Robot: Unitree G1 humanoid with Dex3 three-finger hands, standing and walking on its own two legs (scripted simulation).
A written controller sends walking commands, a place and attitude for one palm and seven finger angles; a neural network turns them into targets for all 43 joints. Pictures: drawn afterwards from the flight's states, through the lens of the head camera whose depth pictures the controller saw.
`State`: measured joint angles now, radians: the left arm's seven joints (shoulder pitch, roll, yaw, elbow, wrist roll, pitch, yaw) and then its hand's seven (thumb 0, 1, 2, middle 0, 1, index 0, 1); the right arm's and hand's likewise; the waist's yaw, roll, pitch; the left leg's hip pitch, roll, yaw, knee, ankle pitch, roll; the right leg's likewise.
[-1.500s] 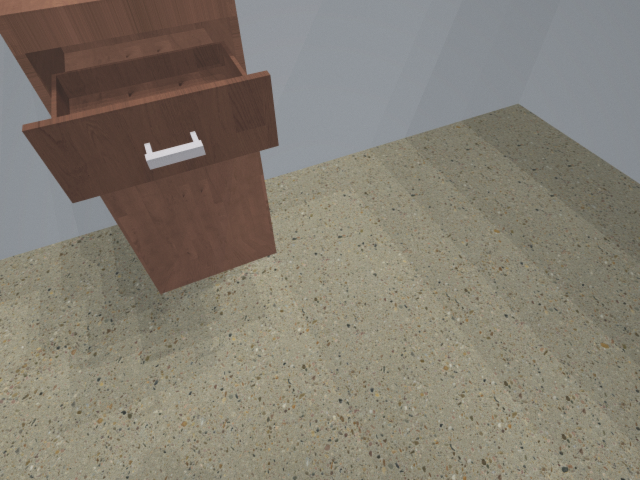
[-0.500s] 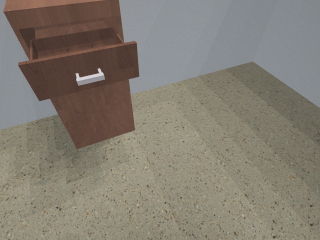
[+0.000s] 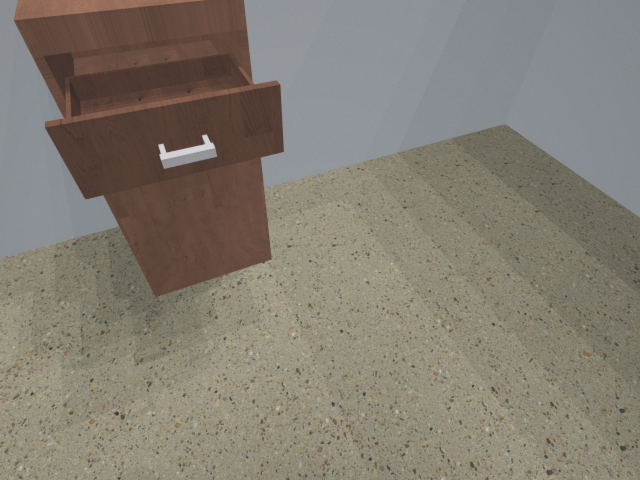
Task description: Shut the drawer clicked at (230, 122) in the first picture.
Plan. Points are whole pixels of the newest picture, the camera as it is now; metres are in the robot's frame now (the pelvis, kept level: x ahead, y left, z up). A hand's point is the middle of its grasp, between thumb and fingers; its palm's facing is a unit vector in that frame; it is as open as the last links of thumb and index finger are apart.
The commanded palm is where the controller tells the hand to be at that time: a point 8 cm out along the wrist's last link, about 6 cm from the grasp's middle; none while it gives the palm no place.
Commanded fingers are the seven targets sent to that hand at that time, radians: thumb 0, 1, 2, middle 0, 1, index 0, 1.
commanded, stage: walk to a spot facing it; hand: left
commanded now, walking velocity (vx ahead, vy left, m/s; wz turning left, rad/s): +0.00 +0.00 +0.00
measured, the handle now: (186, 149) +0.67 +0.30 +0.04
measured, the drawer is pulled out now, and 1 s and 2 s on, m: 0.30 0.30 0.30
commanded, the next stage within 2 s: none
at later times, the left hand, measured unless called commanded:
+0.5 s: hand out of the picture +0.03 +0.17 -0.17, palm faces -0.06 -0.97 -0.24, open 7.4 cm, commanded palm none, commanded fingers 0.00 0.90 0.90 -0.20 -0.30 -0.20 -0.30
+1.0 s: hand (222, 386) +0.30 +0.18 -0.18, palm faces -0.38 -0.90 -0.20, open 7.4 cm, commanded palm none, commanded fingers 0.00 0.90 0.90 -0.20 -0.30 -0.20 -0.30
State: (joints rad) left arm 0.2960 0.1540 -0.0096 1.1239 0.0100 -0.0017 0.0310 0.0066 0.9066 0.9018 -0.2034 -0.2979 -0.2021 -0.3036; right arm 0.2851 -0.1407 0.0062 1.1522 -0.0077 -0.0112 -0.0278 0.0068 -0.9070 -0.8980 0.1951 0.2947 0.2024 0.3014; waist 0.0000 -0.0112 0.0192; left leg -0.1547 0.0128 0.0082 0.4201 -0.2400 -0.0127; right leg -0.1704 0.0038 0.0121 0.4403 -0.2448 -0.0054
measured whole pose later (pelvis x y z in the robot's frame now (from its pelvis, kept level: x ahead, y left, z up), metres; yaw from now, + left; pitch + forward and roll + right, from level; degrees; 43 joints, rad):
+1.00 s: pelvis +0.16 +0.01 +0.00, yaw -29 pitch +1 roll -1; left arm 0.26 0.27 0.11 0.95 0.03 0.03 -0.04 0.01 0.91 0.90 -0.20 -0.30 -0.20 -0.30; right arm 0.25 -0.15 -0.01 0.93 -0.02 -0.06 -0.02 0.01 -0.91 -0.90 0.20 0.29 0.21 0.30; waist 0.04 -0.06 0.03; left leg -0.17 0.05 0.16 0.46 -0.30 0.03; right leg -0.55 -0.02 -0.03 1.19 -0.35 0.01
